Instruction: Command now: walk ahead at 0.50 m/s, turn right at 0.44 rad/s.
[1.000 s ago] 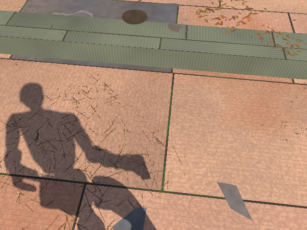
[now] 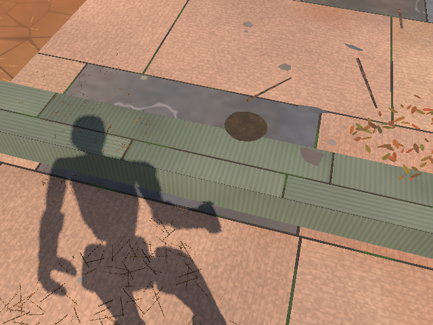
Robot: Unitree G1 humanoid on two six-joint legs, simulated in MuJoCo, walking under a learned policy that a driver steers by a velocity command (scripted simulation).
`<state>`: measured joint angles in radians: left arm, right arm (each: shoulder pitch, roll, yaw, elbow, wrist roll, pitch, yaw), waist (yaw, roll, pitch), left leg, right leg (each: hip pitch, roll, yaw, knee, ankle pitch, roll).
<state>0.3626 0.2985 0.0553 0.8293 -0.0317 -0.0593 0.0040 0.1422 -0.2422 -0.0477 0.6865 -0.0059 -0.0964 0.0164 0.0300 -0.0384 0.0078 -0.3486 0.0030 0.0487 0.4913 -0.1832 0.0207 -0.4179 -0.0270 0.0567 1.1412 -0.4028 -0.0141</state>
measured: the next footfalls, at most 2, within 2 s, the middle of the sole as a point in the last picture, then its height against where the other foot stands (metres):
right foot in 0.38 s outside the picture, level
left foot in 0.86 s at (256, 273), level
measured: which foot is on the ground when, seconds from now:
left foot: down 0.00-0.38, up 0.40-0.84, down 0.86-1.00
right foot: up 0.00-0.36, down 0.38-0.88, up 0.90-1.00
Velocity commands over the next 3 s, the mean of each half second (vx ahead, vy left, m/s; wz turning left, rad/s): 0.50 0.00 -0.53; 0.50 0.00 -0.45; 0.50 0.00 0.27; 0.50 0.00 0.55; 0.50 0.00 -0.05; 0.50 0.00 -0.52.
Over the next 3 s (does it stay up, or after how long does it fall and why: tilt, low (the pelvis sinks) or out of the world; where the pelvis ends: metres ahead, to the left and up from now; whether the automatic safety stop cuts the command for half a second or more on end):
stays up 1.56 -0.34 0.14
